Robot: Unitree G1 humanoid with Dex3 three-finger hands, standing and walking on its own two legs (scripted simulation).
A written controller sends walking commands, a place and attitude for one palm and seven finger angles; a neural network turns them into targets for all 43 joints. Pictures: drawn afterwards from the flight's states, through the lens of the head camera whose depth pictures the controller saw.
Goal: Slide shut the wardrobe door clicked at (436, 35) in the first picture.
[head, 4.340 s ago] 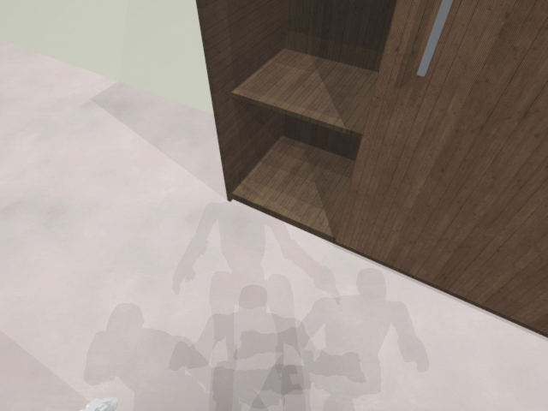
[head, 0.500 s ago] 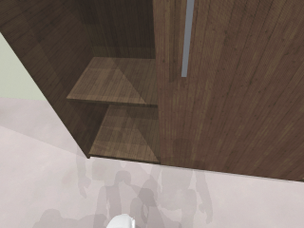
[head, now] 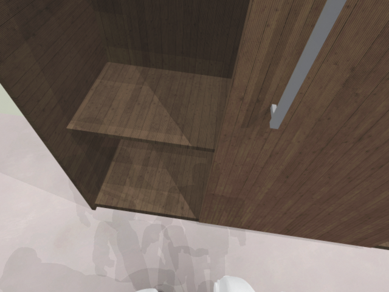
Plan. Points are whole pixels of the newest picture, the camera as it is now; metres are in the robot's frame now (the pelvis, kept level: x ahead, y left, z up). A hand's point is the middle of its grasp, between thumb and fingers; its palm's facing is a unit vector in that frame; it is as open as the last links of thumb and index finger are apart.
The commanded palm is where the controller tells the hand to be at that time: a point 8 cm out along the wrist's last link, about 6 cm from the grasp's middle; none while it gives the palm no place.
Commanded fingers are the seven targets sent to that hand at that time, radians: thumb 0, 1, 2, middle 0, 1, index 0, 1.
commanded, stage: come to a stop and stand still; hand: right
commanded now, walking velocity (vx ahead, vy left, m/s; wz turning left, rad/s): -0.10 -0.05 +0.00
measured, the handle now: (305, 51) +0.46 -0.14 +0.26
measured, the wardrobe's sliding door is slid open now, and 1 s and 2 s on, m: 0.55 0.55 0.55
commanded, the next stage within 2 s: look again from close up in 1.92 s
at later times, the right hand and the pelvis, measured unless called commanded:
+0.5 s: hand out of the picture -0.03 -0.28 -0.18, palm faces +0.05 +0.97 -0.23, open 7.4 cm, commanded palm none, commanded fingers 0.00 -0.90 -0.90 0.20 0.30 0.20 0.30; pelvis -0.02 -0.08 +0.01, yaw +0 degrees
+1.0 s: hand out of the picture -0.06 -0.22 -0.17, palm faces +0.02 +0.98 -0.18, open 7.3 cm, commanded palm none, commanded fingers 0.00 -0.90 -0.90 0.20 0.30 0.20 0.30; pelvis -0.05 -0.07 +0.01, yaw +1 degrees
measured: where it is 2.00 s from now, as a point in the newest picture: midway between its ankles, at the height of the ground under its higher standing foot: outside the picture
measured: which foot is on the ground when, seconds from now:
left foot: down 0.00-0.24, up 0.26-0.60, down 0.62-1.00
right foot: up 0.00-0.22, down 0.24-1.00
